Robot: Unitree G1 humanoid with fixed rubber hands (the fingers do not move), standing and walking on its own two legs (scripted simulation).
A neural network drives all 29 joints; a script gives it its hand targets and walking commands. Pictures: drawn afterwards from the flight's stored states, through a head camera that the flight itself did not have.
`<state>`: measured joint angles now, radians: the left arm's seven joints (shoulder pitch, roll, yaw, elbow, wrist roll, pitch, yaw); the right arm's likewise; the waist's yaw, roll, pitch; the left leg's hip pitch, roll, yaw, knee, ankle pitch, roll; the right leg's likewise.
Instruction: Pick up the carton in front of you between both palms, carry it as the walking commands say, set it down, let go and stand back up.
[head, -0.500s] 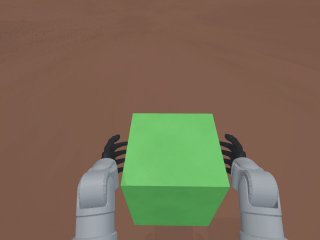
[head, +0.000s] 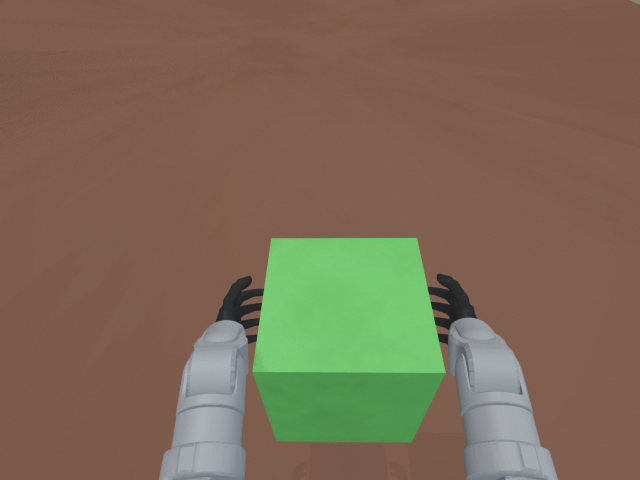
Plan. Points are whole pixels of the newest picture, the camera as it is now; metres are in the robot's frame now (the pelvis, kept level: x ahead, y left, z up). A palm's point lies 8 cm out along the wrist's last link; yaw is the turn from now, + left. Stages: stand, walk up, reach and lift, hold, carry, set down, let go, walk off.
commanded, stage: carry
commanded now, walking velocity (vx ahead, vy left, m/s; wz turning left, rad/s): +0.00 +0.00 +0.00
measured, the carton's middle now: (343, 343) +0.32 +0.00 -0.05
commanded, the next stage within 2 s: hold in 0.68 s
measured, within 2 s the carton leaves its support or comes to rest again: neither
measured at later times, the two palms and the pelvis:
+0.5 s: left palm (229, 345) +0.27 +0.14 +0.04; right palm (470, 343) +0.27 -0.15 +0.05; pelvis -0.02 +0.00 +0.00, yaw +0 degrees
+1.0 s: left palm (249, 350) +0.26 +0.12 +0.04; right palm (502, 372) +0.23 -0.18 +0.05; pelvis -0.04 +0.01 +0.01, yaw -6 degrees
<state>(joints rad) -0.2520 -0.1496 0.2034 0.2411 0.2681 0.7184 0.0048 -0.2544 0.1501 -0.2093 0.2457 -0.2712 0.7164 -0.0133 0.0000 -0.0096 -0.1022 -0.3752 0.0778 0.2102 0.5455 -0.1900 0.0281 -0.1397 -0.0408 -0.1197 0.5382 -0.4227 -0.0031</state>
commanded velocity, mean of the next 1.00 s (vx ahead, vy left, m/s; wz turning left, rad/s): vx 0.00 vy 0.00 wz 0.00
